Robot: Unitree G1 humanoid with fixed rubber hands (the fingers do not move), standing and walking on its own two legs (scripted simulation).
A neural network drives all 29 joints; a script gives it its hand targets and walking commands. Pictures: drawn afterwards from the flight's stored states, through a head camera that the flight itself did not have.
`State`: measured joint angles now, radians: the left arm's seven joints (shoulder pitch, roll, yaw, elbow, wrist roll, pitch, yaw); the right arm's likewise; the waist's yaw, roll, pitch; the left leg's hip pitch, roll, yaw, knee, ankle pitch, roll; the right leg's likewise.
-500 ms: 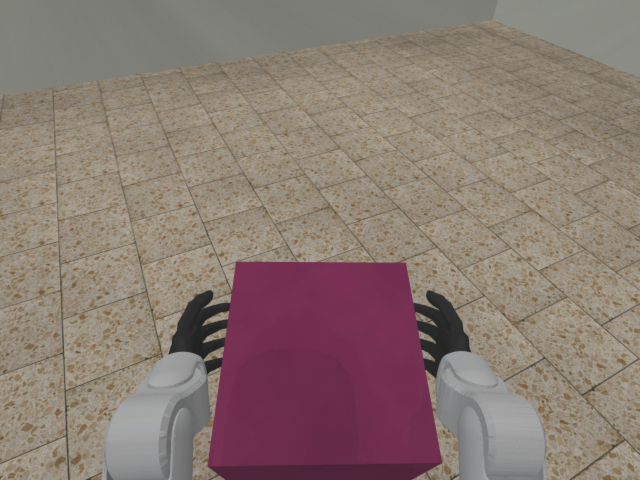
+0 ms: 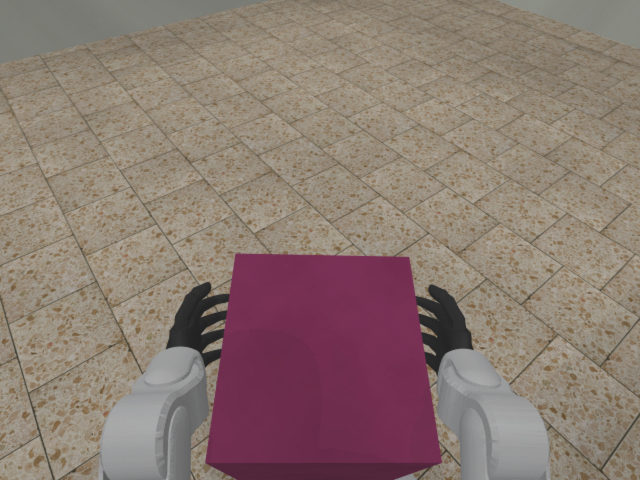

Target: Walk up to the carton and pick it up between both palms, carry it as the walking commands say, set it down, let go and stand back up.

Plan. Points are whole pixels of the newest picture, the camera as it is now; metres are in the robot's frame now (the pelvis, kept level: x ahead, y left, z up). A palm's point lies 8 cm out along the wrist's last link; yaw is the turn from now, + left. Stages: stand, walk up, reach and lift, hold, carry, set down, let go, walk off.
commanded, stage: carry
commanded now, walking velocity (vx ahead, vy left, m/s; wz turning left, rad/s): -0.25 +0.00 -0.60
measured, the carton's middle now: (318, 380) +0.25 +0.01 +0.01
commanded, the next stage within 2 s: none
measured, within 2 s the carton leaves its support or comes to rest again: neither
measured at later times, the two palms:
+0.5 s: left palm (227, 468) +0.14 +0.09 +0.09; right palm out of the picture +0.06 -0.18 +0.10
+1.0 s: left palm out of the picture -0.03 +0.00 +0.09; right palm out of the picture -0.20 -0.22 +0.08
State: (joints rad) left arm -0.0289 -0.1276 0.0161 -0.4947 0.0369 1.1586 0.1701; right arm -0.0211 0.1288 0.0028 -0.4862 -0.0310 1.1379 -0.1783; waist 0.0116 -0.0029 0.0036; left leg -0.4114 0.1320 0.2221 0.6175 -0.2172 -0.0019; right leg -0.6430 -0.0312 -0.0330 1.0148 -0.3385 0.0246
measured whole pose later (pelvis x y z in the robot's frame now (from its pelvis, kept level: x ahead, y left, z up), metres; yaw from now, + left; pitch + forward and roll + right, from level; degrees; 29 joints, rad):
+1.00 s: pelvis -0.31 +0.05 +0.01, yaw -36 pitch +4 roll +1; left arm 0.00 -0.13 0.00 -0.50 0.04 1.12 0.17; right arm -0.01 0.13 -0.01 -0.51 -0.01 1.14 -0.19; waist -0.04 0.01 -0.02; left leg -0.57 0.05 0.00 1.09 -0.45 -0.06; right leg -0.47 0.02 0.03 0.54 -0.15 -0.03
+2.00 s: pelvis -0.44 +0.13 +0.01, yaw -43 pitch +3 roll +0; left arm -0.08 -0.13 0.02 -0.33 0.05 1.15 0.18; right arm -0.06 0.13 -0.04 -0.34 -0.04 1.13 -0.16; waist 0.01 -0.01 -0.13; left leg -0.40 0.09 0.11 0.52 -0.16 -0.02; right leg -0.36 -0.02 -0.07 0.54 -0.24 -0.01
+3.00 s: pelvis -0.42 +0.12 +0.01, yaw -44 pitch +3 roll +0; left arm -0.17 -0.14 0.08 0.04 0.14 0.80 0.11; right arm -0.16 0.13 -0.10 0.03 -0.14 0.79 -0.10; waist 0.00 0.00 -0.08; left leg -0.38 0.10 0.12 0.57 -0.23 -0.02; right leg -0.33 -0.02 -0.05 0.58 -0.29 0.00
